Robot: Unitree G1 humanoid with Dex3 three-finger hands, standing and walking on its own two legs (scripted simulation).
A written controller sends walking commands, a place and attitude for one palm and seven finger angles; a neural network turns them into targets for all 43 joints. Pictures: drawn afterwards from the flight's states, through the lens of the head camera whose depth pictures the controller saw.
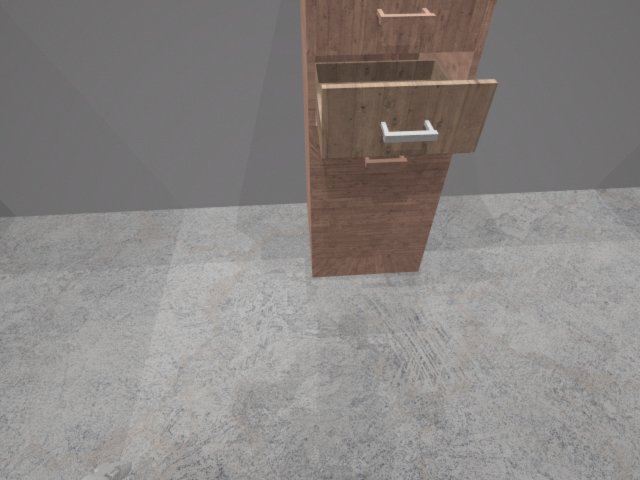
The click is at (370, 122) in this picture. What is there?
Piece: drawer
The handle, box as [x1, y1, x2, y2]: [381, 120, 438, 142]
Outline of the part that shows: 438,134 436,130 432,128 428,120 425,120 424,122 427,129 424,131 389,132 387,130 385,123 381,122 384,142 436,140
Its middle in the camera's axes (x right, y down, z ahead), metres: +0.20 -0.24 +0.88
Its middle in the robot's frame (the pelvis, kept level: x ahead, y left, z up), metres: +0.83 -0.15 +0.01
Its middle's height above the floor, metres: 0.78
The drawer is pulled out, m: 0.17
